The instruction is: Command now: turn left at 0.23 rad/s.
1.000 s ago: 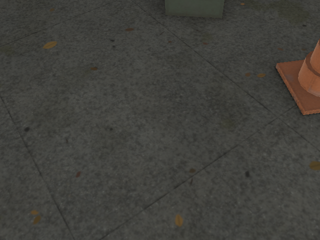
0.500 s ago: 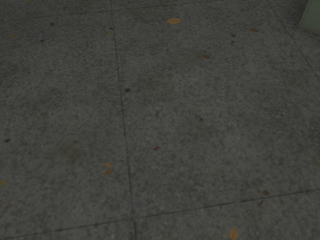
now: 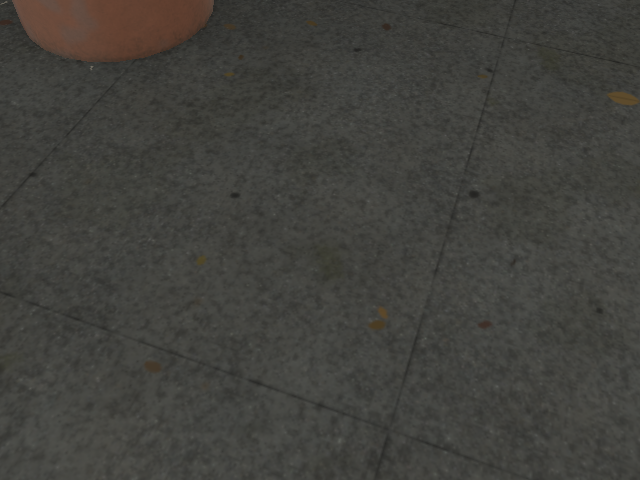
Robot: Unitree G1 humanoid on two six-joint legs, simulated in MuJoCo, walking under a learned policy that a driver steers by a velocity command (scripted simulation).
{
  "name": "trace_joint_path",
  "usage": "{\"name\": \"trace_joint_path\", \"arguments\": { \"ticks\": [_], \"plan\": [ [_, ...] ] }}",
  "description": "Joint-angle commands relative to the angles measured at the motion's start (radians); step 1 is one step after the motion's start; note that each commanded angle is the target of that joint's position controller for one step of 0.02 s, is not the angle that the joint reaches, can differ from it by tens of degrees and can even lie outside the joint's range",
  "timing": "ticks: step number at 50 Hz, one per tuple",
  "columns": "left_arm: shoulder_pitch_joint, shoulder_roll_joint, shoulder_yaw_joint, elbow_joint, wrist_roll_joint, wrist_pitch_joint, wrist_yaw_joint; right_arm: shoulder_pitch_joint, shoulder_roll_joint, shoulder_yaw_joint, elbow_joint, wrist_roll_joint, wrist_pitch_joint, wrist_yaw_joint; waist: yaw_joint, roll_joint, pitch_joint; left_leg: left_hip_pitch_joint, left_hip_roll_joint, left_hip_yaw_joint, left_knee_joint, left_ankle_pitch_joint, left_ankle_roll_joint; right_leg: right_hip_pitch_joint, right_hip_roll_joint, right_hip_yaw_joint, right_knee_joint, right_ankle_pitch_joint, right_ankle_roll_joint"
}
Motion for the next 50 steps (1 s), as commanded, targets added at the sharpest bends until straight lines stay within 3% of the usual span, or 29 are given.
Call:
{"name": "trace_joint_path", "arguments": {
  "ticks": [1,2,3,4,5,6,9,13,17,20,23,24,25,26,27,29,30,31,33,35,39,43,47,50],
  "plan": [
    [0.014,0.003,-0.010,-0.077,0.004,0.024,-0.003,0.121,-0.196,-0.030,-0.047,0.004,-0.042,-0.038,-0.075,0.291,-0.194,0.173,0.432,-0.386,-0.211,0.706,0.204,-0.181,0.057,0.135,0.247,-0.279,0.009],
    [-0.012,0.032,-0.006,-0.054,-0.011,0.035,-0.004,0.088,-0.087,0.005,-0.028,0.003,-0.048,-0.043,-0.064,0.186,-0.165,0.150,0.361,-0.278,-0.218,0.674,0.202,-0.128,0.038,0.207,0.247,-0.231,0.008],
    [0.006,0.024,-0.007,-0.026,-0.023,0.036,-0.013,0.014,-0.027,0.033,-0.018,-0.004,-0.052,-0.052,-0.026,0.188,-0.107,0.100,0.304,-0.186,-0.238,0.598,0.167,-0.100,0.054,0.230,0.216,-0.170,0.003],
    [0.034,0.057,0.005,0.004,-0.022,0.032,-0.018,-0.031,-0.042,0.031,-0.018,-0.012,-0.050,-0.063,-0.011,0.203,-0.081,0.103,0.258,-0.128,-0.239,0.593,0.139,-0.100,0.087,0.231,0.230,-0.116,0.004],
    [0.065,0.092,0.021,0.025,-0.009,0.032,-0.020,-0.029,-0.076,0.022,-0.012,-0.006,-0.050,-0.080,-0.010,0.231,-0.071,0.123,0.244,-0.081,-0.220,0.673,0.136,-0.119,0.107,0.220,0.282,-0.088,0.002],
    [0.096,0.114,0.032,0.044,-0.004,0.031,-0.022,-0.012,-0.097,0.014,-0.006,0.000,-0.045,-0.085,-0.012,0.216,-0.085,0.149,0.248,-0.058,-0.201,0.730,0.142,-0.137,0.122,0.214,0.349,-0.088,0.003],
    [0.097,0.094,0.038,0.049,-0.013,0.041,-0.022,-0.006,-0.085,0.011,-0.007,0.003,-0.034,-0.092,-0.025,0.142,-0.087,0.167,0.290,-0.034,-0.214,0.601,0.168,-0.196,0.120,0.209,0.468,-0.091,0.018],
    [0.049,0.064,0.037,0.017,-0.004,0.055,-0.030,0.003,-0.061,0.013,0.013,-0.011,-0.038,-0.103,-0.043,0.147,-0.048,0.180,0.317,-0.021,-0.243,0.391,0.186,-0.251,0.095,0.189,0.403,-0.074,0.035],
    [0.022,0.031,0.029,-0.026,-0.005,0.058,-0.044,0.002,-0.074,0.003,0.032,-0.015,-0.053,-0.093,-0.040,0.145,-0.074,0.171,0.347,0.023,-0.208,0.413,0.189,-0.180,0.080,0.158,0.259,-0.095,0.013],
    [0.014,0.034,0.031,-0.055,-0.013,0.057,-0.049,-0.003,-0.099,-0.009,0.041,-0.013,-0.061,-0.077,-0.031,0.159,-0.101,0.142,0.371,0.056,-0.167,0.449,0.173,-0.102,0.089,0.120,0.174,-0.114,-0.019],
    [0.037,0.033,0.036,-0.069,-0.017,0.050,-0.051,-0.015,-0.125,-0.024,0.044,0.002,-0.061,-0.057,0.003,0.133,-0.127,0.102,0.373,0.119,-0.060,0.396,0.102,0.017,0.110,0.093,-0.009,-0.026,-0.055],
    [0.082,0.051,0.042,-0.057,-0.009,0.039,-0.044,0.004,-0.128,-0.030,0.056,0.008,-0.057,-0.052,0.034,0.067,-0.138,0.030,0.338,0.160,0.049,0.284,0.040,0.118,0.115,0.145,-0.143,0.093,-0.076],
    [0.139,0.171,0.071,-0.047,0.008,0.024,-0.025,0.034,-0.096,-0.026,0.043,0.011,-0.052,-0.043,0.050,-0.185,-0.126,-0.166,0.222,0.237,0.327,-0.006,-0.037,0.227,-0.060,0.452,-0.313,0.279,-0.130],
    [0.185,0.308,0.105,-0.050,-0.004,0.017,-0.020,-0.064,-0.041,-0.004,-0.046,-0.001,-0.036,-0.048,0.061,-0.320,-0.105,-0.417,0.022,0.115,0.498,-0.411,-0.089,0.234,-0.257,0.818,-0.323,0.628,-0.311],
    [0.208,0.268,0.105,-0.049,-0.014,0.017,-0.017,-0.086,-0.073,-0.004,-0.034,-0.018,-0.026,-0.057,0.084,-0.135,-0.130,-0.448,0.051,-0.020,0.607,-0.377,-0.085,0.274,-0.240,0.739,-0.313,0.556,-0.351],
    [0.055,0.189,0.077,-0.069,-0.013,0.028,0.000,-0.048,-0.084,-0.008,0.000,0.001,-0.036,-0.060,0.003,-0.058,-0.051,-0.441,0.082,-0.064,0.567,-0.159,-0.069,0.193,-0.108,0.590,-0.323,0.374,-0.281],
    [0.026,0.168,0.071,-0.079,-0.021,0.030,0.005,-0.029,-0.112,-0.016,0.008,-0.022,-0.042,-0.055,-0.005,-0.074,-0.087,-0.416,0.083,-0.067,0.538,-0.087,-0.063,0.199,-0.055,0.583,-0.360,0.148,-0.258],
    [0.017,0.150,0.064,-0.086,-0.018,0.028,0.000,-0.005,-0.127,-0.020,0.027,-0.038,-0.041,-0.046,-0.003,-0.089,-0.111,-0.400,0.073,-0.060,0.541,-0.034,-0.062,0.201,-0.023,0.592,-0.400,-0.062,-0.253],
    [0.049,0.160,0.063,-0.076,-0.015,0.014,-0.015,-0.016,-0.127,-0.022,0.030,-0.038,-0.037,-0.028,0.003,-0.081,-0.096,-0.425,0.057,-0.062,0.499,0.003,-0.068,0.201,-0.014,0.654,-0.458,-0.282,-0.251],
    [0.086,0.177,0.068,-0.059,-0.011,-0.003,-0.019,-0.043,-0.116,-0.020,0.031,-0.032,-0.045,-0.019,0.012,-0.069,-0.061,-0.449,0.047,-0.068,0.422,0.034,-0.081,0.199,-0.004,0.680,-0.471,-0.296,-0.251],
    [0.136,0.159,0.058,-0.027,-0.006,-0.043,-0.014,-0.065,-0.103,-0.014,0.050,-0.030,-0.069,-0.015,0.035,-0.108,-0.050,-0.463,0.052,-0.049,0.284,0.124,-0.097,0.217,0.002,0.660,-0.471,-0.213,-0.250],
    [0.171,0.153,0.050,-0.009,-0.004,-0.071,-0.014,-0.139,-0.096,-0.003,0.033,-0.020,-0.092,-0.011,0.067,-0.109,-0.026,-0.421,0.055,-0.034,0.148,0.162,-0.090,0.186,-0.011,0.661,-0.464,-0.158,-0.254],
    [0.176,0.165,0.044,-0.001,0.003,-0.100,-0.012,-0.192,-0.114,0.000,0.005,-0.006,-0.105,-0.001,0.089,-0.103,0.011,-0.432,0.078,-0.011,0.084,0.160,-0.029,0.233,-0.074,0.647,-0.502,-0.159,-0.254],
    [0.186,0.175,0.044,0.026,0.014,-0.114,0.001,-0.196,-0.122,0.002,-0.025,-0.002,-0.106,0.013,0.075,-0.079,0.056,-0.445,0.083,-0.011,0.066,0.110,0.038,0.299,-0.125,0.588,-0.542,-0.101,-0.245]
  ]
}}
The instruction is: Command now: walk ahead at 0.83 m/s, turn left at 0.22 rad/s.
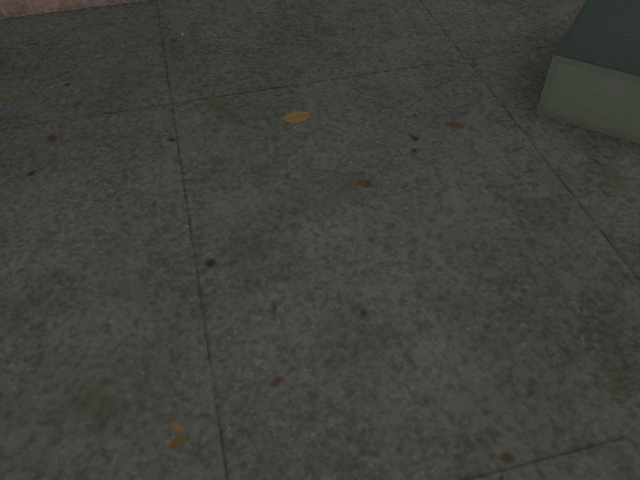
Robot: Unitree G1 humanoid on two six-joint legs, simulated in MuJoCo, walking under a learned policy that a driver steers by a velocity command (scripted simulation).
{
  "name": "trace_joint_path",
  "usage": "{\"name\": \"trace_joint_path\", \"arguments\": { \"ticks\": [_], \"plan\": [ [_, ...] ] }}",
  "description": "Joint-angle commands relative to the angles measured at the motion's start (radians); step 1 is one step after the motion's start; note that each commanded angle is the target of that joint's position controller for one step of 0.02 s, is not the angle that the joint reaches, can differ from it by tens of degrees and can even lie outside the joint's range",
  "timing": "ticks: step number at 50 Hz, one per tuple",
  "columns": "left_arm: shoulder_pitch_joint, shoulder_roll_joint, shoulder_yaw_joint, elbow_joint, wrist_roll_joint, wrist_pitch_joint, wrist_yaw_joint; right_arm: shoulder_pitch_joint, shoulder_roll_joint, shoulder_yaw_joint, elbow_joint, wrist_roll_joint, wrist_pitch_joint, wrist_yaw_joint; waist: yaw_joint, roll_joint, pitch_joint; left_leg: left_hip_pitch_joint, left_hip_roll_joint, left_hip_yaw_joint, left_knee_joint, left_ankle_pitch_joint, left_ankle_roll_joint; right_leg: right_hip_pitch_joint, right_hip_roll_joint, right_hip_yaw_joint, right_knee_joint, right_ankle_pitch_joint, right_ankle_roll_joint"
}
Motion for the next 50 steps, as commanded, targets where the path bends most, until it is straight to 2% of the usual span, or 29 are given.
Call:
{"name": "trace_joint_path", "arguments": {
  "ticks": [1,3,4,5,6,7,8,9,10,13,17,22,24,25,26,27,28,29,30,31,34,38,40,43,45,47,48,49,50],
  "plan": [
    [0.020,0.193,0.051,-0.019,0.012,-0.026,0.016,-0.195,-0.099,-0.015,-0.143,0.007,-0.026,0.012,0.028,-0.098,0.196,-0.159,0.028,-0.017,-0.026,-0.052,0.076,0.017,-0.356,0.148,-0.162,-0.070,-0.133],
    [-0.032,0.198,0.046,-0.015,0.011,-0.032,0.017,-0.063,-0.099,-0.020,-0.118,0.008,-0.024,0.008,-0.053,-0.094,0.132,0.083,-0.045,0.045,-0.068,-0.087,0.133,-0.041,-0.324,0.006,-0.042,0.414,-0.094],
    [-0.046,0.191,0.041,-0.011,0.010,-0.030,0.018,0.099,-0.114,-0.033,-0.066,0.003,-0.028,-0.002,-0.135,-0.052,0.038,0.309,-0.104,0.082,-0.083,-0.087,0.152,-0.098,-0.281,-0.085,0.183,0.734,-0.072],
    [-0.067,0.177,0.030,-0.021,0.016,-0.030,0.023,0.340,-0.163,-0.057,0.005,-0.004,-0.035,-0.015,-0.238,0.022,-0.096,0.622,-0.086,0.000,-0.068,-0.169,0.185,-0.276,-0.226,-0.163,0.514,0.813,-0.041],
    [-0.079,0.096,0.002,-0.077,0.005,-0.042,0.016,0.470,-0.278,-0.085,0.019,-0.016,-0.040,-0.027,-0.255,0.255,-0.167,0.809,0.167,-0.511,-0.252,-0.659,0.276,-0.592,-0.097,-0.231,0.928,0.413,0.024],
    [-0.123,0.078,-0.005,-0.095,0.026,-0.056,0.010,0.376,-0.227,-0.067,0.011,0.001,-0.044,-0.015,-0.178,0.281,-0.095,0.810,0.247,-0.942,-0.452,-0.767,0.294,-0.845,0.003,-0.107,1.055,-0.059,0.026],
    [-0.187,0.117,-0.005,-0.108,0.037,-0.064,0.004,0.271,-0.199,-0.065,-0.012,0.005,-0.040,-0.011,-0.157,0.135,0.007,0.743,0.245,-0.834,-0.412,-0.634,0.298,-0.925,-0.074,-0.058,1.107,0.013,0.014],
    [-0.202,0.129,-0.009,-0.103,0.043,-0.073,-0.003,0.273,-0.191,-0.069,-0.013,0.010,-0.041,-0.014,-0.148,0.027,0.016,0.670,0.217,-0.710,-0.397,-0.500,0.301,-0.888,-0.122,-0.058,1.072,0.067,0.018],
    [-0.201,0.120,-0.014,-0.106,0.049,-0.073,-0.004,0.269,-0.174,-0.064,-0.005,0.012,-0.042,-0.021,-0.118,-0.013,0.054,0.572,0.180,-0.628,-0.419,-0.419,0.288,-0.845,-0.152,-0.067,1.003,0.082,0.029],
    [-0.219,0.099,-0.031,-0.126,0.070,-0.028,-0.016,0.263,-0.134,-0.047,0.010,0.022,-0.061,-0.033,-0.068,0.028,0.128,0.408,0.078,-0.511,-0.477,-0.285,0.288,-0.798,-0.180,-0.107,0.889,0.066,0.089],
    [-0.436,0.079,-0.054,-0.215,0.041,-0.012,-0.029,0.302,-0.140,-0.056,0.023,0.027,-0.075,-0.039,-0.105,0.018,0.203,0.277,0.018,-0.436,-0.535,0.009,0.285,-0.753,-0.151,-0.189,0.605,0.209,0.142],
    [-0.529,0.071,-0.064,-0.262,0.016,-0.021,-0.025,0.346,-0.168,-0.070,0.056,0.042,-0.078,-0.049,-0.144,0.057,0.132,0.372,0.036,-0.435,-0.466,0.476,0.217,-0.532,-0.089,-0.192,0.334,0.398,0.107],
    [-0.417,0.115,-0.046,-0.232,0.013,-0.022,-0.006,0.315,-0.195,-0.075,0.055,0.042,-0.078,-0.055,-0.083,0.051,0.038,0.402,0.024,-0.418,-0.316,0.742,0.164,-0.300,-0.043,-0.187,0.275,0.324,0.085],
    [-0.270,0.164,-0.023,-0.194,0.005,-0.025,0.011,0.298,-0.231,-0.083,0.055,0.031,-0.080,-0.052,-0.009,0.055,-0.064,0.393,0.016,-0.414,-0.132,0.837,0.140,-0.114,-0.029,-0.179,0.298,0.230,0.074],
    [-0.059,0.203,0.000,-0.141,0.000,-0.025,0.034,0.239,-0.248,-0.087,0.045,0.021,-0.086,-0.046,0.111,0.052,-0.152,0.288,-0.017,-0.405,0.107,0.770,0.125,0.120,-0.086,-0.152,0.308,0.168,0.061],
    [0.155,0.272,0.032,-0.109,0.028,-0.028,0.061,0.221,-0.141,-0.060,0.025,0.013,-0.100,-0.045,0.178,-0.056,-0.279,0.150,-0.075,-0.336,0.437,0.409,0.130,0.343,-0.284,0.040,0.306,-0.195,0.032],
    [0.108,0.318,0.040,-0.118,0.058,-0.030,0.057,0.315,0.000,-0.022,-0.031,0.068,-0.094,-0.045,0.056,-0.391,-0.428,-0.113,-0.183,-0.227,0.739,-0.324,0.107,0.514,-0.587,0.607,0.106,-0.450,-0.058],
    [-0.001,0.272,0.050,-0.127,0.045,-0.019,0.048,0.290,-0.081,-0.020,-0.020,0.048,-0.075,-0.053,0.035,-0.306,-0.341,-0.224,-0.091,-0.177,0.807,-0.229,0.124,0.393,-0.553,0.691,0.030,-0.570,-0.084],
    [-0.071,0.167,0.028,-0.131,0.036,-0.017,0.044,0.200,-0.118,-0.027,-0.008,0.018,-0.064,-0.045,0.041,-0.170,-0.183,-0.237,-0.039,-0.156,0.769,-0.141,0.124,0.244,-0.488,0.513,0.035,-0.486,-0.077],
    [-0.081,0.113,0.016,-0.103,0.038,-0.019,0.038,0.156,-0.105,-0.025,-0.010,0.004,-0.056,-0.031,0.026,-0.064,-0.071,-0.218,-0.008,-0.142,0.727,-0.108,0.121,0.100,-0.449,0.373,0.027,-0.294,-0.076],
    [-0.033,0.070,0.002,-0.016,0.031,-0.049,0.025,0.091,-0.028,-0.002,-0.051,-0.020,-0.030,0.004,-0.032,-0.078,0.056,-0.198,0.035,-0.158,0.650,-0.135,0.108,-0.099,-0.376,0.161,-0.031,-0.055,-0.071],
    [-0.036,0.080,0.001,0.033,0.006,-0.080,0.007,-0.061,-0.025,0.021,-0.138,-0.024,-0.018,0.021,-0.079,-0.081,0.157,-0.290,0.044,-0.167,0.463,-0.029,0.085,-0.166,-0.353,-0.048,-0.156,0.135,-0.066],
    [-0.060,0.098,0.004,0.039,0.001,-0.084,0.003,-0.137,-0.035,0.034,-0.168,-0.019,-0.025,0.038,-0.091,-0.055,0.184,-0.162,0.031,-0.077,0.231,0.114,0.081,-0.250,-0.288,-0.206,-0.221,0.219,-0.040],
    [0.030,0.155,0.010,0.090,-0.017,-0.080,-0.003,-0.215,-0.028,0.048,-0.178,-0.016,-0.039,0.050,-0.075,-0.024,0.207,0.061,0.002,0.038,0.050,0.210,0.107,-0.257,-0.299,-0.220,-0.295,0.478,-0.061],
    [0.053,0.227,0.022,0.108,-0.015,-0.072,0.001,-0.167,-0.067,0.035,-0.157,-0.025,-0.045,0.026,-0.110,-0.054,0.129,0.160,-0.053,0.054,0.008,0.115,0.120,-0.106,-0.312,-0.229,-0.124,0.949,-0.053],
    [0.043,0.273,0.030,0.118,-0.011,-0.050,0.015,0.160,-0.133,-0.002,-0.058,-0.038,-0.049,-0.009,-0.279,-0.083,-0.066,0.538,-0.087,0.023,-0.049,0.006,0.127,-0.142,-0.288,-0.236,0.334,1.069,-0.029],
    [0.057,0.210,0.015,0.104,-0.007,-0.048,0.013,0.310,-0.217,-0.032,-0.018,-0.055,-0.050,-0.035,-0.323,-0.046,-0.170,0.786,0.066,-0.129,-0.032,-0.174,0.122,-0.344,-0.223,-0.226,0.665,0.743,-0.021],
    [0.159,0.017,-0.020,0.060,-0.022,-0.047,0.005,0.323,-0.304,-0.050,-0.024,-0.077,-0.064,-0.050,-0.193,0.244,-0.292,0.972,0.386,-0.581,-0.139,-0.441,0.133,-0.631,-0.097,-0.161,1.065,-0.191,-0.012],
    [0.123,0.102,-0.002,0.038,-0.047,-0.041,0.012,0.314,-0.283,-0.055,-0.038,-0.049,-0.056,-0.050,-0.215,0.192,-0.375,0.910,0.440,-0.832,-0.325,-0.512,0.147,-0.704,-0.080,-0.070,1.193,-0.123,-0.031]
  ]
}}
Over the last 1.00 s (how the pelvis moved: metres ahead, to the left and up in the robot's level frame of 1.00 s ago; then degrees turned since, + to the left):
0.09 -0.07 0.01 -36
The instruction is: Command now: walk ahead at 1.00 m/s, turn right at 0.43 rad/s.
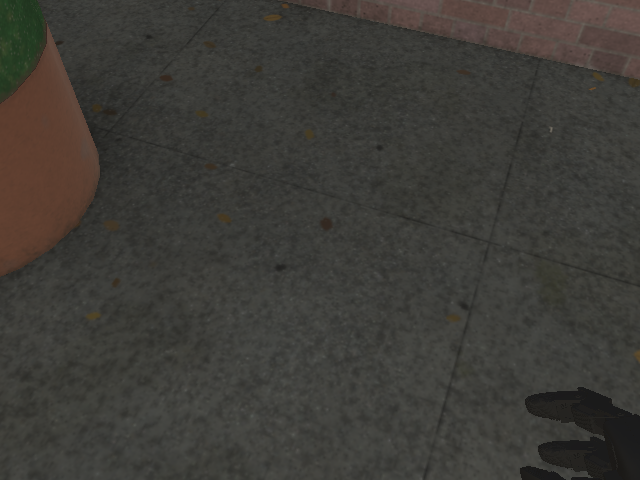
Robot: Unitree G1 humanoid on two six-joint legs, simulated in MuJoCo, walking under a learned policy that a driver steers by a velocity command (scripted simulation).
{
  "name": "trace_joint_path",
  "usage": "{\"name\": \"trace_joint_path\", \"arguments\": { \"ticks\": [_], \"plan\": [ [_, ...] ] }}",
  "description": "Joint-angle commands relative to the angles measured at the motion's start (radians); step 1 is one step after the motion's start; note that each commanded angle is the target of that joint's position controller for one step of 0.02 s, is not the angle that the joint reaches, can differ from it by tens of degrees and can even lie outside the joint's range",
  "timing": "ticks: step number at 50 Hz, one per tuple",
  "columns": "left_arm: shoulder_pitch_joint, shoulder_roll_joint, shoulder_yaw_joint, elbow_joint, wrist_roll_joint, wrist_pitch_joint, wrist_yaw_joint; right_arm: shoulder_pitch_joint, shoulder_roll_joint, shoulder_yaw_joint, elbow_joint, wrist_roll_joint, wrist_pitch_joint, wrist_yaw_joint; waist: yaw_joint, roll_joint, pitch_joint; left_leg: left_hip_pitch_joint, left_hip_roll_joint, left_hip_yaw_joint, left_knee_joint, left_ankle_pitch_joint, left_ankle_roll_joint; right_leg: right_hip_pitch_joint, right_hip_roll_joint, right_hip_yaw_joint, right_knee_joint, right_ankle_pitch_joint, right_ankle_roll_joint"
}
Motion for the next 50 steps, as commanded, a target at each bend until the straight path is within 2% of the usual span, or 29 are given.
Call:
{"name": "trace_joint_path", "arguments": {
  "ticks": [1,2,5,7,11,14,16,17,19,20,21,22,23,24,25,27,29,31,34,37,39,40,41,42,43,44,45,47,50],
  "plan": [
    [-0.133,0.164,0.040,-0.161,-0.022,-0.011,0.009,0.412,-0.233,-0.096,0.084,0.013,0.003,-0.034,-0.220,0.072,-0.258,0.806,0.382,-0.651,-0.379,-0.462,0.067,-0.739,-0.007,0.103,0.570,0.164,-0.077],
    [-0.158,0.131,0.031,-0.155,-0.013,-0.009,0.002,0.352,-0.172,-0.085,0.091,0.020,-0.006,-0.030,-0.185,0.046,-0.132,0.660,0.341,-0.504,-0.396,-0.310,0.068,-0.727,-0.043,0.084,0.508,0.224,-0.070],
    [-0.136,0.075,0.030,-0.124,0.012,0.039,-0.023,0.333,-0.090,-0.067,0.122,0.037,-0.029,-0.029,-0.102,0.062,-0.051,0.463,0.271,-0.250,-0.469,-0.091,0.045,-0.633,-0.094,0.077,0.455,0.238,-0.043],
    [-0.228,0.050,0.031,-0.152,0.015,0.065,-0.035,0.350,-0.054,-0.061,0.160,0.061,-0.047,-0.025,-0.092,0.034,0.016,0.464,0.230,-0.108,-0.515,0.037,0.011,-0.718,-0.110,0.063,0.434,0.270,-0.040],
    [-0.406,0.025,0.011,-0.235,0.012,0.068,-0.056,0.358,-0.037,-0.057,0.186,0.053,-0.066,-0.026,-0.081,0.049,0.077,0.439,0.166,0.131,-0.561,0.308,-0.010,-0.747,-0.086,-0.030,0.252,0.472,-0.047],
    [-0.512,0.035,-0.001,-0.280,0.013,0.062,-0.077,0.380,-0.093,-0.064,0.202,0.056,-0.065,-0.046,-0.079,-0.005,0.110,0.478,0.159,0.235,-0.588,0.545,-0.040,-0.636,-0.031,-0.137,-0.025,0.569,-0.092],
    [-0.486,0.065,0.004,-0.271,0.013,0.061,-0.078,0.407,-0.152,-0.075,0.202,0.056,-0.056,-0.062,-0.052,0.025,0.057,0.580,0.179,0.258,-0.478,0.971,-0.061,-0.520,0.055,-0.204,-0.095,0.561,-0.123],
    [-0.413,0.091,0.011,-0.252,0.010,0.063,-0.072,0.402,-0.188,-0.084,0.194,0.051,-0.042,-0.072,-0.008,0.058,0.005,0.626,0.196,0.254,-0.370,1.153,-0.069,-0.442,0.092,-0.216,-0.099,0.509,-0.136],
    [-0.085,0.173,0.049,-0.164,0.010,0.067,-0.053,0.317,-0.244,-0.104,0.159,0.037,-0.004,-0.084,0.164,0.091,-0.155,0.574,0.236,0.217,0.052,1.277,-0.052,-0.111,0.137,-0.167,-0.088,0.375,-0.185],
    [0.094,0.219,0.080,-0.105,0.008,0.067,-0.030,0.284,-0.242,-0.107,0.147,0.032,0.011,-0.073,0.227,0.039,-0.217,0.443,0.204,0.201,0.394,1.034,-0.038,0.109,0.143,-0.095,-0.159,0.297,-0.216],
    [0.016,0.259,0.109,-0.106,-0.022,0.081,-0.008,0.241,-0.137,-0.088,0.141,0.030,0.005,-0.049,0.163,-0.195,-0.103,0.155,-0.014,0.177,0.818,-0.015,-0.058,0.172,0.076,0.062,-0.228,0.263,-0.246],
    [-0.092,0.380,0.122,-0.155,0.019,0.090,-0.010,0.374,-0.060,-0.056,0.019,0.040,-0.022,-0.041,-0.039,-0.332,-0.215,-0.234,-0.091,0.016,1.091,-0.355,-0.110,0.396,-0.135,0.605,-0.314,0.405,-0.451],
    [-0.104,0.367,0.131,-0.195,0.019,0.090,-0.002,0.321,-0.096,-0.045,-0.011,0.036,-0.052,-0.044,0.015,-0.166,-0.309,-0.345,-0.053,-0.143,1.062,-0.303,-0.092,0.441,-0.225,0.867,-0.552,0.084,-0.500],
    [-0.120,0.278,0.115,-0.181,0.019,0.083,0.011,0.264,-0.134,-0.047,-0.002,0.035,-0.067,-0.043,-0.017,0.011,-0.132,-0.347,0.007,-0.156,0.923,-0.231,-0.082,0.254,-0.213,0.840,-0.639,-0.003,-0.426],
    [-0.152,0.231,0.101,-0.162,0.016,0.072,0.014,0.228,-0.129,-0.046,-0.008,0.029,-0.063,-0.043,-0.074,0.081,-0.041,-0.273,0.050,-0.152,0.797,-0.199,-0.086,0.080,-0.170,0.740,-0.638,0.061,-0.373],
    [-0.218,0.191,0.079,-0.172,0.006,0.036,0.024,0.263,-0.109,-0.036,0.014,0.005,-0.016,-0.045,-0.158,0.120,0.050,-0.111,0.097,-0.125,0.674,-0.193,-0.117,-0.186,-0.103,0.518,-0.605,0.534,-0.325],
    [-0.214,0.185,0.070,-0.167,-0.002,0.005,0.014,0.256,-0.084,-0.028,0.005,0.010,0.016,-0.041,-0.174,0.119,0.046,0.027,0.108,-0.066,0.490,-0.186,-0.142,-0.331,-0.034,0.339,-0.590,0.949,-0.282],
    [-0.191,0.184,0.072,-0.149,-0.006,-0.006,0.008,0.180,-0.037,-0.014,-0.027,0.023,0.018,-0.032,-0.144,0.056,0.024,0.080,0.070,-0.003,0.285,-0.026,-0.124,-0.328,0.062,0.195,-0.551,1.207,-0.194],
    [-0.120,0.148,0.066,-0.122,-0.018,0.001,0.007,0.112,-0.003,-0.001,-0.032,0.047,0.014,-0.030,-0.057,-0.039,-0.049,0.159,-0.012,0.053,-0.010,0.289,-0.080,-0.216,0.114,0.133,-0.516,1.158,-0.089],
    [-0.076,0.144,0.065,-0.101,-0.007,0.008,0.022,0.093,-0.034,-0.010,-0.020,0.045,0.003,-0.039,-0.026,-0.072,-0.059,0.197,-0.067,0.048,-0.147,0.376,-0.048,-0.080,0.070,0.168,-0.471,1.119,-0.050],
    [-0.131,0.181,0.077,-0.110,0.009,0.009,0.039,0.257,-0.096,-0.033,0.040,0.038,-0.016,-0.049,-0.111,-0.112,-0.097,0.311,-0.075,-0.008,-0.197,0.353,-0.024,-0.011,0.033,0.202,-0.317,1.145,-0.021],
    [-0.202,0.193,0.080,-0.123,0.005,0.011,0.041,0.412,-0.117,-0.043,0.095,0.037,-0.034,-0.052,-0.208,-0.100,-0.124,0.421,-0.037,-0.033,-0.287,0.452,-0.009,-0.017,0.051,0.175,-0.142,1.079,-0.011],
    [-0.214,0.156,0.072,-0.147,-0.006,0.013,0.040,0.525,-0.168,-0.056,0.136,0.032,-0.050,-0.054,-0.248,-0.003,-0.187,0.569,0.094,-0.114,-0.261,0.882,0.019,-0.099,0.132,0.124,0.151,0.700,0.002],
    [0.045,0.027,0.051,-0.133,-0.048,0.026,0.047,0.499,-0.187,-0.056,0.121,0.018,-0.043,-0.045,-0.106,0.220,-0.357,0.862,0.434,-0.471,-0.088,1.495,0.229,-0.376,0.274,0.110,0.508,-0.230,0.050],
    [0.109,0.093,0.052,-0.086,-0.019,0.035,0.056,0.485,-0.151,-0.063,0.101,0.054,-0.025,-0.032,-0.117,0.093,-0.468,0.864,0.438,-0.579,-0.132,1.382,0.279,-0.415,0.245,0.220,0.580,-0.141,0.025],
    [0.027,0.120,0.055,-0.081,0.000,0.044,0.052,0.384,-0.098,-0.055,0.084,0.072,-0.016,-0.037,-0.103,0.028,-0.364,0.722,0.387,-0.508,-0.207,1.105,0.269,-0.432,0.202,0.222,0.565,-0.047,0.034],
    [-0.076,0.129,0.053,-0.101,0.020,0.051,0.045,0.306,-0.034,-0.036,0.077,0.071,-0.008,-0.040,-0.094,-0.033,-0.245,0.578,0.317,-0.422,-0.264,0.881,0.224,-0.444,0.162,0.188,0.489,-0.006,0.039],
    [-0.136,0.103,0.045,-0.112,0.033,0.082,0.022,0.301,-0.017,-0.022,0.103,0.068,-0.001,-0.048,-0.081,-0.012,-0.162,0.398,0.241,-0.309,-0.340,0.709,0.161,-0.378,0.129,0.162,0.364,0.032,0.051],
    [-0.114,0.054,0.029,-0.091,0.024,0.125,0.017,0.303,-0.055,-0.027,0.141,0.050,0.002,-0.040,-0.049,0.050,-0.152,0.246,0.185,-0.218,-0.398,0.547,0.126,-0.247,0.127,0.107,0.212,0.048,0.057]
  ]
}}
Over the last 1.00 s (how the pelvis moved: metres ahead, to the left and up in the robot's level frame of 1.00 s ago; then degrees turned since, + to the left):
0.79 0.35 -0.03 33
